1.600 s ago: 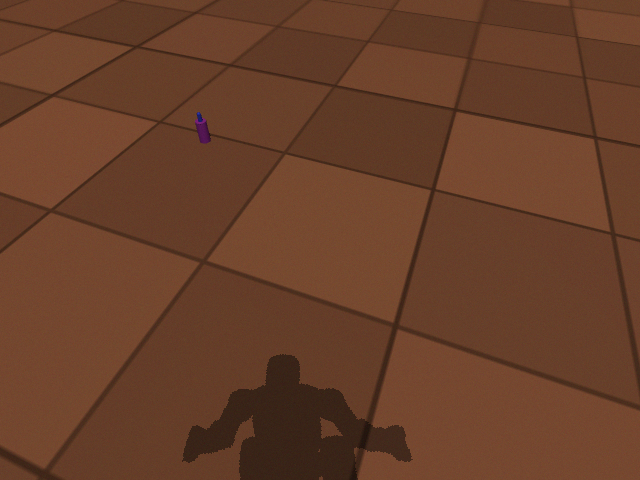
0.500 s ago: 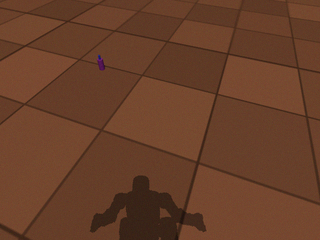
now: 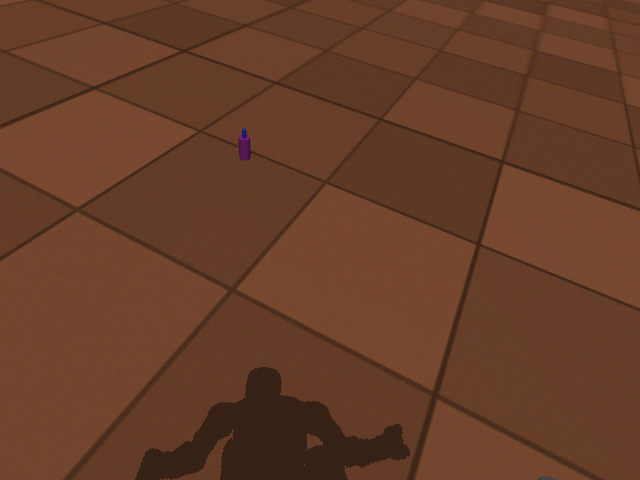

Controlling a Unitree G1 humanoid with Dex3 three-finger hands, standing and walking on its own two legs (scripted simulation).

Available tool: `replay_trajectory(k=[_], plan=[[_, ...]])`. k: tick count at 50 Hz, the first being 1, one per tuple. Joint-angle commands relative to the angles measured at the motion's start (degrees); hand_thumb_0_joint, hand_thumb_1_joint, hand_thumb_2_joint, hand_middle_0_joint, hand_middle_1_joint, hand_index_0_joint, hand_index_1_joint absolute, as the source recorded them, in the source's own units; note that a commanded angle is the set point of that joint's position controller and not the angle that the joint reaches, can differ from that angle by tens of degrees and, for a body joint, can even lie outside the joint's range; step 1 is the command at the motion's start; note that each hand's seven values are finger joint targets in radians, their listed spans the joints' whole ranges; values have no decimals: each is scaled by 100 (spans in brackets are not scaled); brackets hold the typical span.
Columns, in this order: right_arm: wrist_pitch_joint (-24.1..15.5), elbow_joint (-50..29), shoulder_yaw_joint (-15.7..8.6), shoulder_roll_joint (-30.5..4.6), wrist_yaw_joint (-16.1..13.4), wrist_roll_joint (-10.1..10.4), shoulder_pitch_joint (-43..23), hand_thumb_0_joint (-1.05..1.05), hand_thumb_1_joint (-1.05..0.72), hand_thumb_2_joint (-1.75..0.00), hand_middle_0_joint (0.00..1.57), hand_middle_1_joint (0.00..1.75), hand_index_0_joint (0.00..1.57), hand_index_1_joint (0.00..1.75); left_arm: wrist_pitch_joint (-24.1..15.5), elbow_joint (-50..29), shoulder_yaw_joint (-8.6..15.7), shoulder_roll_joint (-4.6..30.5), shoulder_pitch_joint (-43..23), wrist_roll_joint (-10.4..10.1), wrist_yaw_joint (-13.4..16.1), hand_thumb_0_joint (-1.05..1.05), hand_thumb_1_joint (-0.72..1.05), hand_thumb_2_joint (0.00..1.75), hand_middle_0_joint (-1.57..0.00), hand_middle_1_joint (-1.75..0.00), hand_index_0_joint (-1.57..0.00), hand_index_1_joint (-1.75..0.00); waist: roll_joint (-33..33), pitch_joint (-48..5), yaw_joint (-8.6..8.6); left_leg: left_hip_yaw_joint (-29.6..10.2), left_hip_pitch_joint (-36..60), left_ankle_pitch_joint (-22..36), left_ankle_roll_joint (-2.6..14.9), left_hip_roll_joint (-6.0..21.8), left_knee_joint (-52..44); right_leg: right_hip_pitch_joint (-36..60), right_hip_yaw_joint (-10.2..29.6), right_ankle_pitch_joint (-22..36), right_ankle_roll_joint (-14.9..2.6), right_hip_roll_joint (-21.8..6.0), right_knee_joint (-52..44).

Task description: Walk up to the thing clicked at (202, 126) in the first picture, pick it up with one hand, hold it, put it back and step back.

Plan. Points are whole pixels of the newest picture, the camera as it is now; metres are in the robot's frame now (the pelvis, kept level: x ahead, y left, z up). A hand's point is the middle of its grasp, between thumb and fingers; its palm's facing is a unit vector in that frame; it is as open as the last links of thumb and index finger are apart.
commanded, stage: walk up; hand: left
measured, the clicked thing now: (244, 143) +1.80 +0.28 -0.67
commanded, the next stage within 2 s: none
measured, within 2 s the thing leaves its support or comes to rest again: neither
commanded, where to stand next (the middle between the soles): +1.47 +0.02 m, yaw +5 degrees
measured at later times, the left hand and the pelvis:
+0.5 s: hand (166, 297) +0.44 +0.25 -0.12, palm faces +0.00 -0.94 -0.34, open 7.4 cm; pelvis +0.30 -0.01 +0.00, yaw +4 degrees
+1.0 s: hand (158, 255) +0.57 +0.31 -0.15, palm faces +0.06 -0.95 -0.32, open 7.4 cm; pelvis +0.59 +0.04 +0.01, yaw +4 degrees
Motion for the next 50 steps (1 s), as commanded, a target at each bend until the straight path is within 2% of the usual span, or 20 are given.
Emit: replay_trajectory(k=[1, 3, 8, 12, 17, 20, 21, 22, 23, 24, 28, 30, 36, 41, 44, 45, 46, 47, 48, 50], plan=[[-191, -392, -310, -1774, -283, 86, 76, 0, -90, -90, 20, 30, 20, 30, -287, -585, 169, 1133, -356, -281, -73, 0, 90, 90, -20, -30, -20, -30, 1062, 363, -14, -2445, 1279, -1459, 507, 1166, -3027, -2377, 566, 1339, 18, -315, 570], [-256, -362, -212, -1501, -287, 162, 247, 0, -90, -90, 20, 30, 20, 30, -194, -533, 203, 1029, -76, -264, -152, 0, 90, 90, -20, -30, -20, -30, 1018, 265, 98, -1752, 1097, -737, 362, 953, -3200, -1924, 344, 1723, 195, -310, 22], [-383, -459, -190, -1465, -312, 151, 473, 0, -90, -90, 20, 30, 20, 30, -98, -906, 213, 828, -641, -124, -285, 0, 90, 90, -20, -30, -20, -30, 886, 604, 23, -1180, 1405, 2, 631, 949, -3502, -2358, 84, 2324, 428, -290, -1062], [-371, -391, -186, -1440, -328, 153, 937, 0, -90, -90, 20, 30, 20, 30, -143, -1342, 116, 523, -1635, -102, -315, 0, 90, 90, -20, -30, -20, -30, 901, 720, -278, -832, 1950, 2055, 463, 799, -3238, -2404, -274, 2598, 284, -121, -2341], [-273, -471, -213, -1484, -429, 66, 1084, 0, -90, -90, 20, 30, 20, 30, -164, -1427, 79, 294, -1985, -139, -292, 0, 90, 90, -20, -30, -20, -30, 856, 355, -369, -666, 2163, 2926, 377, 805, -2724, -1440, -639, 2734, 0, 165, -3187], [-237, -662, -220, -1470, -472, -17, 906, 0, -90, -90, 20, 30, 20, 30, -175, -1031, 267, 504, -494, -157, -175, 0, 90, 90, -20, -30, -20, -30, 546, -718, 375, -432, 2226, 3719, 426, 624, -677, 473, -785, 2499, -167, 473, -3426], [-219, -705, -120, -1236, -466, -39, 1045, 0, -90, -90, 20, 30, 20, 30, -205, -784, 418, 778, 384, -121, -103, 0, 90, 90, -20, -30, -20, -30, 168, -1337, 729, -276, 1550, 3033, 355, 328, 707, 1818, -437, 2230, -287, 286, -3294], [-208, -777, 26, -825, -442, 2, 1426, 0, -90, -90, 20, 30, 20, 30, -238, -738, 561, 1167, 971, -55, -35, 0, 90, 90, -20, -30, -20, -30, -705, -1839, 823, -212, 182, 942, 283, -90, 2025, 3074, 1094, 1012, -485, -863, -3300], [-206, -763, -15, -992, -470, 151, 1669, 0, -90, -90, 20, 30, 20, 30, -273, -813, 635, 1479, 965, -65, -16, 0, 90, 90, -20, -30, -20, -30, -1218, -1822, 770, -386, -1335, -1253, 133, -758, 2964, 3966, 3552, 1050, -1266, -2038, -3982], [-195, -612, -48, -1431, -562, 138, 1378, 0, -90, -90, 20, 30, 20, 30, -273, -955, 670, 1456, 598, -139, 22, 0, 90, 90, -20, -30, -20, -30, -777, -1512, 756, -761, -1793, -1288, 156, -340, 3461, 3503, 3866, 1145, -1594, -2267, -4126], [-177, -594, 34, -971, -414, 178, 927, 0, -90, -90, 20, 30, 20, 30, -392, -1083, 372, 772, -97, -212, 103, 0, 90, 90, -20, -30, -20, -30, -94, 104, 223, -1083, -766, -72, 236, -14, 2657, 584, 992, 3290, -733, -1027, -4426], [-94, -622, 2, -934, -325, 64, 937, 0, -90, -90, 20, 30, 20, 30, -449, -1142, 350, 701, -251, -190, 70, 0, 90, 90, -20, -30, -20, -30, -111, 392, 64, -939, -577, 181, 154, 14, 2307, -1, 464, 3240, -757, -771, -4573], [-21, -1029, -24, -868, -97, -3, -130, 0, -90, -90, 20, 30, 20, 30, -533, -1455, 336, 855, -315, -85, -41, 0, 90, 90, -20, -30, -20, -30, -349, 612, 141, -351, -560, 1043, -203, 314, -22, -377, -80, 1849, -728, -560, -5149], [-150, -1048, -81, -855, -133, -10, -550, 0, -90, -90, 20, 30, 20, 30, -399, -1291, 335, 960, 363, -115, -53, 0, 90, 90, -20, -30, -20, -30, -79, 181, 456, -80, 59, 1328, -11, 17, -989, 490, 43, 2766, -672, -729, -4280], [-213, -662, -295, -1378, -255, -176, 933, 0, -90, -90, 20, 30, 20, 30, -358, -1444, 179, 692, 573, -161, 56, 0, 90, 90, -20, -30, -20, -30, 1080, -733, -330, -313, 2357, 541, 492, -46, -1185, -361, -385, 3395, -387, -238, -1709], [-225, -637, -440, -1804, -312, -306, 1528, 0, -90, -90, 20, 30, 20, 30, -342, -1522, 76, 296, 854, -231, 91, 0, 90, 90, -20, -30, -20, -30, 2203, -1218, -545, -1984, 3439, 22, 840, 1134, -1454, -1558, -560, 1743, -125, 276, -148], [-227, -762, -499, -2004, -345, -161, 1631, 0, -90, -90, 20, 30, 20, 30, -288, -1432, 190, 581, 1115, -323, 155, 0, 90, 90, -20, -30, -20, -30, 2114, -1609, -581, -4411, 4297, -2, 1472, 2194, -2074, -2677, -118, -316, 40, 1088, 661], [-203, -787, -540, -1942, -367, 11, 1398, 0, -90, -90, 20, 30, 20, 30, -260, -1319, 203, 929, 862, -244, 214, 0, 90, 90, -20, -30, -20, -30, 1468, -1465, -516, -4351, 4027, -229, 1661, 2334, -2122, -2808, 498, -220, -80, 500, 984], [-178, -879, -464, -1725, -392, 79, 1146, 0, -90, -90, 20, 30, 20, 30, -305, -1333, 159, 1033, 527, -216, 192, 0, 90, 90, -20, -30, -20, -30, 1029, -1107, -523, -3569, 3297, 385, 1487, 2105, -2218, -2638, 656, 109, -38, 359, 1114], [-206, -1014, -208, -1355, -436, 167, 557, 0, -90, -90, 20, 30, 20, 30, -316, -1222, 151, 776, 696, -255, 118, 0, 90, 90, -20, -30, -20, -30, 778, -428, -96, -1796, 2043, 1943, 897, 1480, -2187, -1972, 771, 691, 56, 164, 636]])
